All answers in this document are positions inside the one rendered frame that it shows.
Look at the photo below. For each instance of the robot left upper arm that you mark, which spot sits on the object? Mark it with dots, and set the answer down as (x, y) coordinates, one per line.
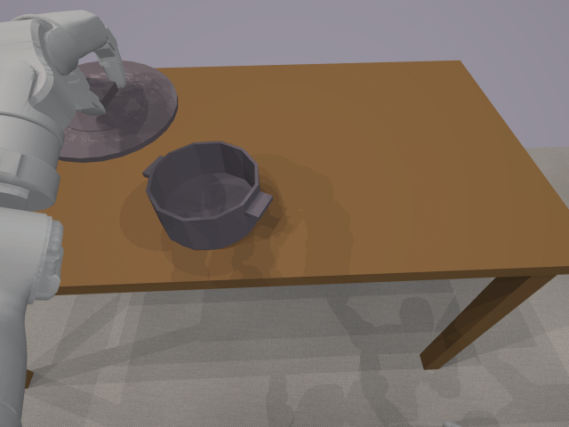
(30, 261)

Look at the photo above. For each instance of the knob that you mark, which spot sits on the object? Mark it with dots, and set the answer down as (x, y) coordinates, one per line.
(105, 90)

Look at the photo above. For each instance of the pot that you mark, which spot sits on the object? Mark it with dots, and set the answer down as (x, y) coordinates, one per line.
(206, 194)

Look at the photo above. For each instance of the left robot hand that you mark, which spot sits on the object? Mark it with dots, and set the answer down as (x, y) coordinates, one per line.
(90, 35)

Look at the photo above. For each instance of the lid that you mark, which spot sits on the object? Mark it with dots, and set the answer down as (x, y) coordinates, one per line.
(138, 114)

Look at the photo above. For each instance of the table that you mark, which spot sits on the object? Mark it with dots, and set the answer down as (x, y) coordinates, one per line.
(379, 172)

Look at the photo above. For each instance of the left robot forearm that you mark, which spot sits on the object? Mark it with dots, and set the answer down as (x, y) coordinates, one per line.
(36, 56)

